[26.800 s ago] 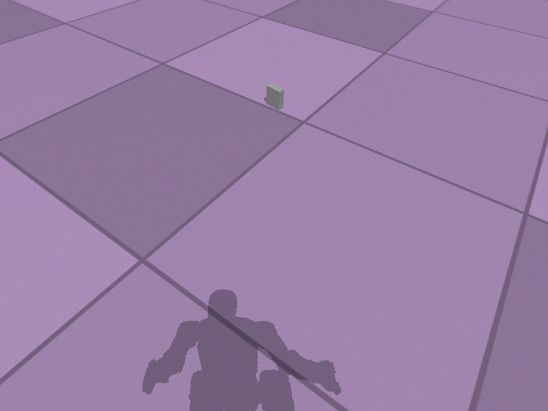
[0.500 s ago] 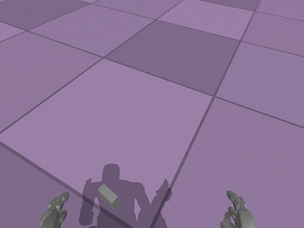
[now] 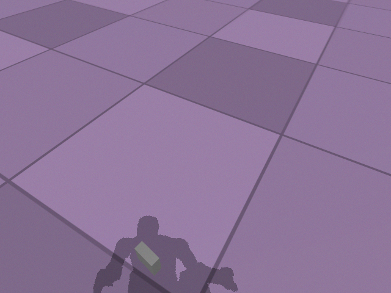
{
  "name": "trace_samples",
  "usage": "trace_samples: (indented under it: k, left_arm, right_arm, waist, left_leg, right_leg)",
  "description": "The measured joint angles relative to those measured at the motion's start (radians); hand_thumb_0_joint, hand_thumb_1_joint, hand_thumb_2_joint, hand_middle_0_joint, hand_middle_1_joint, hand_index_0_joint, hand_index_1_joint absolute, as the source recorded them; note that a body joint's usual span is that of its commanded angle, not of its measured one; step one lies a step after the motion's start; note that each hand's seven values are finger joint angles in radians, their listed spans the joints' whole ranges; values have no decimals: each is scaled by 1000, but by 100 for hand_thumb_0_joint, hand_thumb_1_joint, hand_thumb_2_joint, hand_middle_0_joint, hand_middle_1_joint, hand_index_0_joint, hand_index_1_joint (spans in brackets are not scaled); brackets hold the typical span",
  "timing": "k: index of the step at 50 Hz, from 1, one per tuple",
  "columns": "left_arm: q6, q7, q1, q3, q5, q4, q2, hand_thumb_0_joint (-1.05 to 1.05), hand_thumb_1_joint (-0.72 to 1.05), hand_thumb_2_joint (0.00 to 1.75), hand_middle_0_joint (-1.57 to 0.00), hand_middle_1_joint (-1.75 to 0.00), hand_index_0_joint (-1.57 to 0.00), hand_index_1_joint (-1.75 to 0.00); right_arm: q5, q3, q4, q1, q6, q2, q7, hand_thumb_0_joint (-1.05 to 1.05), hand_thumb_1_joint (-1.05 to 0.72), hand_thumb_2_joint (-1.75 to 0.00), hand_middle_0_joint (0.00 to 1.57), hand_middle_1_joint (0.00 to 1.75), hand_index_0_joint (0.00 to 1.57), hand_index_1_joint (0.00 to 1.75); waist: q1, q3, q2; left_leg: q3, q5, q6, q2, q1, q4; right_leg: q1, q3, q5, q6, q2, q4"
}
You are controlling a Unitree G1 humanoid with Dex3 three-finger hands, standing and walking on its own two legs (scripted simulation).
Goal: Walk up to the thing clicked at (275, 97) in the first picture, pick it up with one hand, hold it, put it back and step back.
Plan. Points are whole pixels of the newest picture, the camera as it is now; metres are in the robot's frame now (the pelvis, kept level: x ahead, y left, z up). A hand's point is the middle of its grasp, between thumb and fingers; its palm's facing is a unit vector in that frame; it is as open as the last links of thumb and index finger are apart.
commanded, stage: stand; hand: left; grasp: from the side
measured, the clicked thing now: (148, 258) +0.45 +0.20 -0.70
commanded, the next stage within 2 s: step back in 1.72 s
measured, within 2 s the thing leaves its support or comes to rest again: neither
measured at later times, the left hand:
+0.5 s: hand out of the picture +0.04 +0.24 -0.15, palm faces -0.01 -0.94 -0.35, open 7.4 cm
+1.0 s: hand out of the picture +0.08 +0.24 -0.14, palm faces -0.02 -0.94 -0.33, open 7.4 cm
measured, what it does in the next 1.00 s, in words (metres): stands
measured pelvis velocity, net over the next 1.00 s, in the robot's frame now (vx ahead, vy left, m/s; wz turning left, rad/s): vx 0.01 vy -0.01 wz -0.01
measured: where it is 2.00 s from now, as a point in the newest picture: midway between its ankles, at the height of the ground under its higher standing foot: outside the picture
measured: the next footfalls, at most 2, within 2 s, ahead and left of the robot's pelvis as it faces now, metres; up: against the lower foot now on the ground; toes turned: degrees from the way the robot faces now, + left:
none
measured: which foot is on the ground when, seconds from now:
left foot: down 0.00-1.00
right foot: down 0.00-1.00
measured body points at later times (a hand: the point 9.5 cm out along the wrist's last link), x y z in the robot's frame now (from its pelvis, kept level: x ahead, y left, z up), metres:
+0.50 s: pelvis -0.01 -0.01 +0.01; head -0.01 -0.02 +0.46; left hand +0.04 +0.29 -0.12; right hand +0.05 -0.30 -0.13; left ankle +0.02 +0.12 -0.73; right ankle +0.02 -0.14 -0.73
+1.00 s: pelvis +0.01 -0.01 +0.01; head +0.01 -0.01 +0.46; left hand +0.09 +0.29 -0.12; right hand +0.07 -0.30 -0.13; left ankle +0.02 +0.12 -0.73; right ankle +0.02 -0.14 -0.73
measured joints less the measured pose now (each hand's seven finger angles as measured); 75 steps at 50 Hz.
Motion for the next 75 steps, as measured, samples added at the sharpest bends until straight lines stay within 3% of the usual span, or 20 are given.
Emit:
trace_samples:
  k: [10, 25, 75]
  left_arm:
    - [-6, -5, -43, -8, -3, 110, -6, 1, 90, 90, -20, -30, -20, -30]
    - [-12, -8, -79, -2, -6, 164, 0, 1, 90, 90, -20, -30, -20, -30]
    - [-12, -17, -122, 3, -15, 159, 5, 1, 90, 90, -20, -30, -20, -30]
  right_arm:
    - [9, 9, 73, -32, 1, 6, 4, 1, -91, -89, 20, 30, 21, 30]
    - [14, 7, 119, -42, 4, -17, 7, 1, -91, -90, 20, 30, 20, 30]
    - [20, 16, 135, -90, -7, -27, 7, 1, -91, -90, 20, 30, 20, 30]
  waist:
    - [0, 5, 13]
    - [-6, 9, 17]
    - [-15, 5, 6]
  left_leg:
    - [0, 68, -2, -6, 62, -115]
    - [-6, 90, -13, 8, 70, -151]
    - [7, 79, -14, 13, 118, -209]
  right_leg:
    - [54, -3, 57, 0, -3, -97]
    - [67, -10, 83, -10, 12, -143]
    - [113, 1, 82, -7, 18, -208]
